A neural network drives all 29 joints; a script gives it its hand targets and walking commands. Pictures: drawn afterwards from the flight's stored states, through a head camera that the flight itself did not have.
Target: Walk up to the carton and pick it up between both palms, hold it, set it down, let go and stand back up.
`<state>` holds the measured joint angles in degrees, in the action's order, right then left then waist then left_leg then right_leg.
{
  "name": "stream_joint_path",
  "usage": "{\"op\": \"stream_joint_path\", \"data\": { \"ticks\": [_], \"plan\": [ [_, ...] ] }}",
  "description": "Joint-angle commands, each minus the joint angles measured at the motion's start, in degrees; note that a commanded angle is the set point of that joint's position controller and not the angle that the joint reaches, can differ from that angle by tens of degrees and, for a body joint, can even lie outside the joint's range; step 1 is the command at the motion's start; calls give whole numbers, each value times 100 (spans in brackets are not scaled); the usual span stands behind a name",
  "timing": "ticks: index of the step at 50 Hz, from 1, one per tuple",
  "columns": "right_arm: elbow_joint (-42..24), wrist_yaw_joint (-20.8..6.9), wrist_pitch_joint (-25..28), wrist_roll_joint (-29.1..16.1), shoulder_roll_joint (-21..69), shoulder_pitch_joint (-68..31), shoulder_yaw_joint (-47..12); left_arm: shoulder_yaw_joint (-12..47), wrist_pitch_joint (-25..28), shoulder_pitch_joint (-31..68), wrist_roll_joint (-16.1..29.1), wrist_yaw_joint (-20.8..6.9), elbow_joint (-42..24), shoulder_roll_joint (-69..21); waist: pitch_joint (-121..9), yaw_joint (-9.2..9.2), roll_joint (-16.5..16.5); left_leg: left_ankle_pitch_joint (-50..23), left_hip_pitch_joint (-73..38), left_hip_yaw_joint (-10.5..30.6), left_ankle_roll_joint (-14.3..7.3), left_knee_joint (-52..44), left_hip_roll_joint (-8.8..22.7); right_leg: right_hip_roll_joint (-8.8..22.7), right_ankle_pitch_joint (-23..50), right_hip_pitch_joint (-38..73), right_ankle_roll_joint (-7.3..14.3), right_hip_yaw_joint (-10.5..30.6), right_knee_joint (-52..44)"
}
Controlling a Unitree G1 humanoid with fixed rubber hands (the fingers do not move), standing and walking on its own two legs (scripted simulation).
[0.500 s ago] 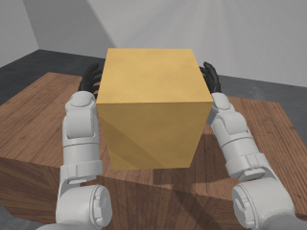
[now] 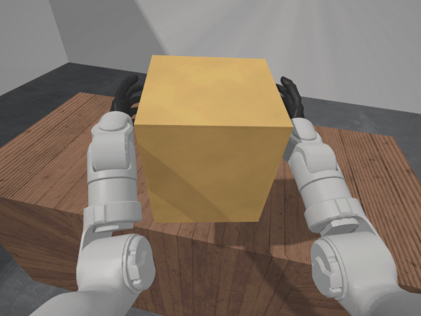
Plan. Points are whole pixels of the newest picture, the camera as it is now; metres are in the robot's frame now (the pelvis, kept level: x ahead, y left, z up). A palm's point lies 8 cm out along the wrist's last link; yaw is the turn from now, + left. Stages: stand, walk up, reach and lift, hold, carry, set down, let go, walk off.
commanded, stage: hold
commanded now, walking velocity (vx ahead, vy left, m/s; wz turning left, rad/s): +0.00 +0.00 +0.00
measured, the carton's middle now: (208, 143) +0.38 +0.02 +0.18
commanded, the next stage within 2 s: none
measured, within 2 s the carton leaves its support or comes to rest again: neither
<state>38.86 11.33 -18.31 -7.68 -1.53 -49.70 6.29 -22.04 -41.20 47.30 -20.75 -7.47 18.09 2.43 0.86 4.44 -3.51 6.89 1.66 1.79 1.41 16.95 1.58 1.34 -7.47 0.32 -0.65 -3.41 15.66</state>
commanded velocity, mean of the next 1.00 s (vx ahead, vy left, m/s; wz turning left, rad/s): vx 0.00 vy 0.00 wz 0.00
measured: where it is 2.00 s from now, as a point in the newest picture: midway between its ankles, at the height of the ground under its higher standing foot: outside the picture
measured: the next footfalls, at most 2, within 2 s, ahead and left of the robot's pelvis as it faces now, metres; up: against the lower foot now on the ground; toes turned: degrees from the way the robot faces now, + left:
none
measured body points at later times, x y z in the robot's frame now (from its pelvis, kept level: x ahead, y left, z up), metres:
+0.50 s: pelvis +0.03 +0.01 +0.00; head -0.04 +0.04 +0.44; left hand +0.39 +0.16 +0.23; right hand +0.39 -0.14 +0.23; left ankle +0.04 +0.14 -0.75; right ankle +0.02 -0.12 -0.75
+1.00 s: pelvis +0.02 +0.00 +0.00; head -0.05 +0.04 +0.44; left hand +0.41 +0.17 +0.25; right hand +0.41 -0.13 +0.25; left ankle +0.04 +0.14 -0.75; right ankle +0.02 -0.12 -0.75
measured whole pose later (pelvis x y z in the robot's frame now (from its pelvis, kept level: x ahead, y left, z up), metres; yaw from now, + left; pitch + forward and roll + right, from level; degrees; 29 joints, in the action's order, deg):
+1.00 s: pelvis +0.02 +0.00 +0.00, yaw +1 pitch -9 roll -1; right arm 38.0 13.2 -18.2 -12.0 -3.3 -49.6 2.4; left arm -20.7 -41.2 46.2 -19.9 -6.8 16.8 3.2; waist -0.2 5.1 -4.1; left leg 8.8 0.2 1.9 1.6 17.8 1.8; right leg 1.0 -8.3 3.3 -0.7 -3.6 13.9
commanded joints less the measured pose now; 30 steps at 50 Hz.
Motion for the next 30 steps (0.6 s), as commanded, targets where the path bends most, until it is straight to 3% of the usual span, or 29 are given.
{"op": "stream_joint_path", "data": {
  "ticks": [1,2,3,6,7,10,11,12,13,14,15,19,21,22,23,24,25,27,30],
  "plan": [
    [-1397,-536,329,-507,3105,-3991,-1697,2248,392,3180,895,-582,-179,-3033,-2035,130,247,-117,-339,-487,-134,-146,-525,-376,-362,389,-178,-220,-327],
    [-1281,-478,281,-540,3025,-3807,-1722,2290,389,3071,859,-606,-101,-2994,-1916,198,217,-172,-393,-479,-85,-119,-529,-404,-309,398,-199,-212,-353],
    [-1260,-456,244,-606,3017,-3672,-1826,2280,375,3043,849,-592,-240,-3061,-1918,114,362,-508,-411,-512,-51,-60,-561,-440,-78,528,-185,-182,-363],
    [-1228,-413,126,-810,2826,-3446,-1876,2239,239,2811,729,-592,-359,-3024,-1709,259,474,-834,-587,-467,80,-6,-481,-462,219,614,-158,-262,-399],
    [-1323,-425,110,-852,2744,-3477,-1932,2168,190,2745,701,-606,-385,-3033,-1580,126,427,-815,-521,-457,80,-23,-487,-471,174,643,-177,-244,-383],
    [-1285,-459,95,-932,2775,-3301,-1994,2122,64,2627,577,-618,-591,-3016,-1318,81,547,-1167,-348,-447,149,-19,-413,-523,407,727,-130,-242,-337],
    [-1498,-456,110,-1046,2639,-3203,-1920,2372,40,2620,682,-627,-834,-3122,-1444,348,621,-1417,-644,-395,243,33,-381,-553,643,757,-79,-256,-334],
    [-1635,-435,94,-1036,2677,-3134,-2003,2461,23,2447,718,-624,-1058,-3198,-1657,265,685,-1807,-833,-385,274,127,-363,-574,956,869,-81,-309,-292],
    [-1821,-426,80,-1104,2654,-3177,-2100,2562,-23,2388,783,-631,-1194,-3234,-1701,333,493,-2134,-940,-329,292,181,-370,-600,1163,897,-100,-328,-251],
    [-2030,-410,71,-1144,2617,-2899,-2197,2674,-50,2203,818,-636,-1342,-3282,-1830,416,712,-2501,-990,-367,360,307,-410,-619,1579,1048,-96,-343,-211],
    [-2149,-385,52,-1107,2667,-3071,-2280,2631,-68,2157,808,-673,-1389,-3280,-1839,329,609,-2600,-929,-287,330,309,-414,-632,1719,1143,-89,-297,-197],
    [-2575,-315,-40,-1282,2776,-2749,-2553,2884,-123,1961,836,-683,-2011,-3208,-1698,337,707,-2774,-1001,-284,376,383,-381,-617,2035,1123,-93,-262,-157],
    [-2939,-365,6,-1337,2804,-2823,-2754,3119,-98,1943,1031,-632,-2485,-3268,-2234,209,642,-3094,-1188,-274,361,415,-395,-623,2170,1253,-106,-248,-50],
    [-2991,-351,-26,-1423,2857,-2838,-2797,3045,-141,1953,990,-590,-2322,-3227,-2056,267,547,-2843,-1085,-290,374,443,-427,-587,2263,1204,-139,-227,-30],
    [-3059,-343,-47,-1406,2816,-2784,-2811,2974,-152,1857,987,-591,-2399,-3182,-2011,188,477,-2753,-960,-281,288,406,-449,-550,2285,1309,-142,-206,-38],
    [-2826,-339,-117,-1261,2761,-2770,-2712,2844,-205,1819,849,-619,-2095,-3078,-1532,284,373,-2247,-896,-323,304,223,-431,-501,1927,1013,-161,-249,-144],
    [-2677,-349,-158,-1199,2711,-2716,-2605,2763,-220,1841,808,-671,-1956,-2937,-1376,277,472,-1906,-768,-389,251,162,-443,-481,1763,1003,-183,-201,-143],
    [-2511,-380,-161,-1045,2867,-2941,-2528,2648,-242,2086,738,-666,-1846,-2995,-1154,55,429,-1239,-497,-447,163,-34,-385,-436,1020,782,-211,-259,-235],
    [-2264,-478,-104,-867,2943,-3095,-2353,2506,-134,2403,717,-681,-1401,-3002,-1334,174,260,-596,-392,-453,-36,-177,-400,-400,410,558,-104,-190,-346]
  ]
}}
